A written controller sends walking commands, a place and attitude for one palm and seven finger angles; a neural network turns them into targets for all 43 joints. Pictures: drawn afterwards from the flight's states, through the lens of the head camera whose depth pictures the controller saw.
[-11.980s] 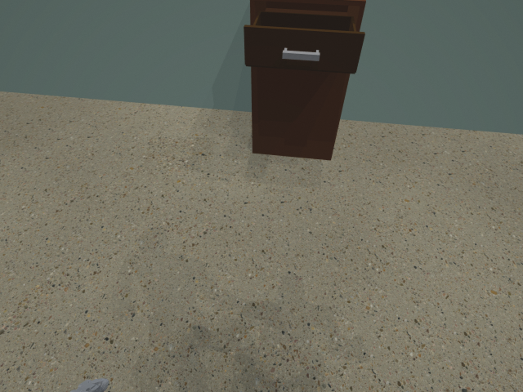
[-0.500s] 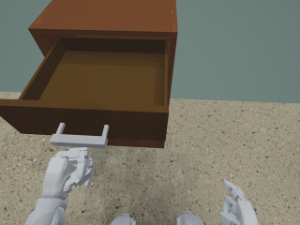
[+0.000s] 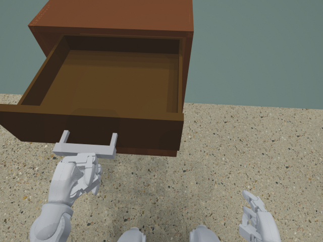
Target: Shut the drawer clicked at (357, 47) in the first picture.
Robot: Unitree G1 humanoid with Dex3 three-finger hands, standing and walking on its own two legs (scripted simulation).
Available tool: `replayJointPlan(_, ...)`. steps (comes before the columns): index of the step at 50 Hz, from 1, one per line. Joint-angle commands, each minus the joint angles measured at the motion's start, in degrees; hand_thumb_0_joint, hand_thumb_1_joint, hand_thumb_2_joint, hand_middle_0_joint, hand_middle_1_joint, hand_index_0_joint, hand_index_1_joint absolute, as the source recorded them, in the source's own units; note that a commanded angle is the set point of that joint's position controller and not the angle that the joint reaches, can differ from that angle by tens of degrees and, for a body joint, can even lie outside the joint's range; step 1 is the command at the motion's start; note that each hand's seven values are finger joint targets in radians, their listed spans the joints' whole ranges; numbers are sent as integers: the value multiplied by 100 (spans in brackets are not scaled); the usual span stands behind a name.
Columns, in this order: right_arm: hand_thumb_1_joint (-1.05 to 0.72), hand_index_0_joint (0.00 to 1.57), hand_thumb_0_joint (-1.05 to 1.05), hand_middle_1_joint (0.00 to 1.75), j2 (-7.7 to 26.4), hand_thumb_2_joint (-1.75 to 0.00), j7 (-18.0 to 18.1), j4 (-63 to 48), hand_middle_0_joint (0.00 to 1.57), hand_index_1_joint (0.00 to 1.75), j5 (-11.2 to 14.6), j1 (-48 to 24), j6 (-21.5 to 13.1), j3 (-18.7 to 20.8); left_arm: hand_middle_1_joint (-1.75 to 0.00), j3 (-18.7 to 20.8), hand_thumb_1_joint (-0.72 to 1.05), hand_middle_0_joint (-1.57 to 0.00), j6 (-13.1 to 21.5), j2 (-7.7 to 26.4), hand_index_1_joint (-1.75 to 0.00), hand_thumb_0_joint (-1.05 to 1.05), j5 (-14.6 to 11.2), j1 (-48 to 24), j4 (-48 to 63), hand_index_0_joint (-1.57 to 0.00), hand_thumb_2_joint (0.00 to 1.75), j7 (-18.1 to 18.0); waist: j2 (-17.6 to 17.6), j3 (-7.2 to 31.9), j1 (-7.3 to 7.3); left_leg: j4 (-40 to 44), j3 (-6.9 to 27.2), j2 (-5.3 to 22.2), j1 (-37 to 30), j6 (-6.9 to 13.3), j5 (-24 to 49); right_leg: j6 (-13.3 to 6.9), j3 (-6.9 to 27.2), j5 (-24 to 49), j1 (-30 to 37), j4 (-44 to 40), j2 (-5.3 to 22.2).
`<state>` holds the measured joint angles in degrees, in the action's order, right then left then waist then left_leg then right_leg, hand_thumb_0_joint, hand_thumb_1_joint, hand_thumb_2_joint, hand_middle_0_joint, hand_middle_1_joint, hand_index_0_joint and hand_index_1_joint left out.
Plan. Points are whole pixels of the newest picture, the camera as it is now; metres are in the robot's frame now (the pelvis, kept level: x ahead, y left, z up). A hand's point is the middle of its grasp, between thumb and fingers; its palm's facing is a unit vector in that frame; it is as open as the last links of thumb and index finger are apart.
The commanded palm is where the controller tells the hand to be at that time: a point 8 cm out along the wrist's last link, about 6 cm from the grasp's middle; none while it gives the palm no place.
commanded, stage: push the drawer shut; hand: left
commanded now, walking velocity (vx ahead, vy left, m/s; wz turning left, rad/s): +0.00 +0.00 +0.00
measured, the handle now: (87, 143) +0.33 +0.19 +0.06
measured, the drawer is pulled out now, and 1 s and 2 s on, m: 0.29 0.19 0.07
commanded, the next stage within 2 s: none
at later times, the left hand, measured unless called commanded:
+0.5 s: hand (98, 161) +0.29 +0.15 +0.05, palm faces -0.07 -1.00 -0.07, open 3.1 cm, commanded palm +0.29 +0.21 +0.06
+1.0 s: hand (107, 136) +0.35 +0.15 +0.06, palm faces -0.05 -1.00 -0.06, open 3.3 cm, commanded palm +0.35 +0.20 +0.06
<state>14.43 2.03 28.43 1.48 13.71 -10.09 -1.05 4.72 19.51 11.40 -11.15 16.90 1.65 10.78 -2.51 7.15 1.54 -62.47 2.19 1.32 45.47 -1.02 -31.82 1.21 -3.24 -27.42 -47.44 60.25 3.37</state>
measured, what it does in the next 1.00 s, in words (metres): stands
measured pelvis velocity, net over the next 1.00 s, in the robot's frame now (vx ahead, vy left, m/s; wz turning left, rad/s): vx -0.02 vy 0.00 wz -0.01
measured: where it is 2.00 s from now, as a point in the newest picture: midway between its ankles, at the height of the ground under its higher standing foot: outside the picture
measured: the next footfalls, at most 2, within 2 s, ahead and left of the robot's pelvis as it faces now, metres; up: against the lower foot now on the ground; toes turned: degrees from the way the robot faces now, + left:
none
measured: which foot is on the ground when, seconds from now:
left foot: down 0.00-1.00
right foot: down 0.00-1.00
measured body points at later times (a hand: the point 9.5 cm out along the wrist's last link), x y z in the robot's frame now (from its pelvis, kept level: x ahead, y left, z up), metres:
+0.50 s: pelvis -0.02 +0.01 +0.00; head +0.05 +0.00 +0.45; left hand +0.29 +0.21 +0.06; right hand +0.14 -0.23 -0.09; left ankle -0.01 +0.13 -0.66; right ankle +0.02 -0.14 -0.66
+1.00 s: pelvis -0.02 +0.00 +0.01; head +0.06 +0.00 +0.45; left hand +0.35 +0.20 +0.06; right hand +0.09 -0.25 -0.10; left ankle -0.01 +0.13 -0.66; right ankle +0.02 -0.14 -0.66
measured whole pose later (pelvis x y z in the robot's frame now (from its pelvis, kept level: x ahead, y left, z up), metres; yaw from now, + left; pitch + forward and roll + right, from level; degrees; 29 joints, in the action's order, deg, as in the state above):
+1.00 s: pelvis -0.02 +0.00 +0.01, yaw +0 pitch +15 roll -1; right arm 14.9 1.7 35.5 1.5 15.7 -6.5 -1.3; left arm 8.2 21.2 13.1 -9.2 -16.2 -29.7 7.8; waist -1.7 5.6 3.2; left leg -59.3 1.1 1.0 46.1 -0.7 -28.2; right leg 1.4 -2.1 -23.6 -48.5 57.2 3.5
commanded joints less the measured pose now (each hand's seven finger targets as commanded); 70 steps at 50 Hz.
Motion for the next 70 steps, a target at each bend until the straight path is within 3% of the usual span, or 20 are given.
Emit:
replayJointPlan(1, -90, 20, 0, 30, 671, -90, 79, -822, 20, 30, -19, -73, -282, 326, -160, 533, 90, -140, 291, 711, -160, 0, -117, -872, 1253, -140, 90, -190, 199, 1449, 86, 991, -123, -164, -593, 152, 2022, -190, -63, 1660, 1367, -799, -254)
replayJointPlan(6, -90, 20, 0, 30, 685, -90, 91, -632, 20, 30, -11, -124, -265, 287, -160, 434, 90, -140, 360, 658, -160, 0, -79, -1702, 974, -140, 90, -236, 149, 1210, 241, 974, -81, -153, -517, 142, 1726, -195, -73, 1307, 1057, -824, -260)
replayJointPlan(8, -90, 20, 0, 30, 682, -90, 92, -581, 20, 30, -15, -145, -294, 291, -160, 229, 90, -140, 397, 503, -160, 0, -51, -2057, 923, -140, 90, -220, 15, 1295, 277, 976, -47, -148, -612, 134, 1659, -202, -84, 1185, 919, -787, -252)
replayJointPlan(14, -90, 20, 0, 30, 720, -90, 116, -490, 20, 30, 1, -185, -312, 283, -160, 159, 90, -140, 324, 572, -160, 0, -31, -2678, 759, -140, 90, -197, -28, 1538, 273, 1063, -16, -156, -717, 141, 1491, -208, -58, 983, 968, -857, -230)
replayJointPlan(19, -90, 20, 0, 30, 738, -90, 150, -383, 20, 30, 28, -217, -280, 252, -160, 189, 90, -140, 238, 622, -160, 0, -49, -3367, 321, -140, 90, -253, 134, 1394, 329, 1168, 14, -155, -648, 149, 1070, -197, -43, 606, 852, -972, -241)
replayJointPlan(25, -90, 20, 0, 30, 736, -90, 163, -311, 20, 30, 38, -209, -231, 238, -160, 391, 90, -140, 223, 769, -160, 0, -66, -3894, -186, -140, 90, -291, 37, 1501, 254, 1245, -56, -179, -664, 140, 1049, -206, 20, 600, 1014, -1063, -226)
replayJointPlan(26, -90, 20, 0, 30, 762, -90, 164, -284, 20, 30, 35, -174, -210, 234, -160, 473, 90, -140, 215, 869, -160, 0, -55, -3922, -382, -140, 90, -311, 215, 1452, 278, 1248, -48, -171, -568, 158, 982, -196, 31, 520, 1029, -1093, -236)
replayJointPlan(29, -90, 20, 0, 30, 755, -90, 157, -242, 20, 30, 38, -159, -175, 220, -160, 400, 90, -140, 240, 780, -160, 0, -45, -4366, -647, -140, 90, -321, 121, 1415, 303, 1306, -45, -173, -592, 137, 899, -204, 27, 487, 974, -1090, -238)
replayJointPlan(31, -90, 20, 0, 30, 791, -90, 167, -192, 20, 30, 43, -120, -141, 227, -160, 630, 90, -140, 275, 1056, -160, 0, -34, -4564, -928, -140, 90, -343, 267, 1363, 306, 1317, -57, -163, -465, 153, 781, -194, 74, 356, 1023, -1139, -248)
replayJointPlan(34, -90, 20, 0, 30, 767, -90, 142, -182, 20, 30, 34, -94, -117, 233, -160, 531, 90, -140, 332, 926, -160, 0, -9, -4849, -1044, -140, 90, -324, -70, 1536, 277, 1341, -75, -180, -643, 127, 934, -220, 68, 543, 1020, -1094, -233)
replayJointPlan(36, -90, 20, 0, 30, 794, -90, 127, -141, 20, 30, 23, -8, -96, 259, -160, 532, 90, -140, 361, 917, -160, 0, 11, -4905, -1210, -140, 90, -341, 160, 1598, 310, 1331, -42, -150, -671, 140, 1089, -212, 39, 675, 1038, -1084, -250)
replayJointPlan(39, -90, 20, 0, 30, 785, -90, 91, -114, 20, 30, 6, 60, -68, 277, -160, 409, 90, -140, 421, 797, -160, 0, 44, -5214, -1201, -140, 90, -361, -84, 1793, 329, 1319, -59, -151, -853, 118, 1293, -222, 32, 895, 1019, -1035, -241)
replayJointPlan(42, -90, 20, 0, 30, 821, -90, 73, -51, 20, 30, -7, 170, -2, 302, -160, 571, 90, -140, 467, 952, -160, 0, 75, -5213, -1489, -140, 90, -382, 255, 1806, 348, 1305, -58, -129, -767, 136, 1446, -207, 44, 1063, 1145, -1042, -262)
replayJointPlan(47, -90, 20, 0, 30, 797, -90, 38, 7, 20, 30, -17, 254, 98, 315, -160, 535, 90, -140, 570, 915, -160, 0, 150, -5530, -1729, -140, 90, -383, -8, 1819, 366, 1299, -94, -124, -861, 120, 1615, -223, 53, 1236, 1095, -1016, -270)
replayJointPlan(50, -90, 20, 0, 30, 806, -90, 37, 82, 20, 30, -16, 300, 157, 320, -160, 564, 90, -140, 626, 981, -160, 0, 163, -5993, -1970, -140, 90, -400, 186, 1759, 455, 1277, -102, -125, -738, 136, 1430, -201, 86, 1122, 1066, -1054, -270)
replayJointPlan(56, -90, 20, 0, 30, 813, -90, 32, 165, 20, 30, -22, 415, 254, 320, -160, 603, 90, -140, 704, 1090, -160, 0, 221, -6508, -2364, -140, 90, -363, -3, 1885, 523, 1229, -120, -123, -798, 153, 1554, -208, 108, 1271, 1012, -1016, -291)
replayJointPlan(58, -90, 20, 0, 30, 826, -90, 45, 236, 20, 30, -27, 474, 296, 327, -160, 786, 90, -140, 717, 1283, -160, 0, 223, -6778, -2586, -140, 90, -350, 151, 1964, 540, 1194, -121, -122, -730, 156, 1572, -197, 133, 1356, 1089, -994, -293)
replayJointPlan(62, -90, 20, 0, 30, 808, -90, 29, 252, 20, 30, -47, 559, 353, 321, -160, 926, 90, -140, 757, 1389, -160, 0, 214, -6921, -2843, -140, 90, -285, 46, 2212, 500, 1169, -164, -147, -730, 158, 1785, -199, 168, 1639, 1308, -968, -300)
replayJointPlan(68, -90, 20, 0, 30, 821, -90, 33, 315, 20, 30, -56, 633, 436, 310, -160, 1283, 90, -140, 836, 1778, -160, 0, 172, -7393, -3349, -140, 90, -183, 102, 2214, 495, 1127, -224, -160, -478, 171, 1691, -184, 247, 1675, 1433, -1004, -290)
replayJointPlan(70, -90, 20, 0, 30, 819, -90, 26, 327, 20, 30, -57, 663, 456, 304, -160, 1277, 90, -140, 863, 1751, -160, 0, 166, -7502, -3568, -140, 90, -148, 174, 2163, 529, 1128, -231, -165, -395, 178, 1620, -181, 257, 1619, 1427, -1024, -302)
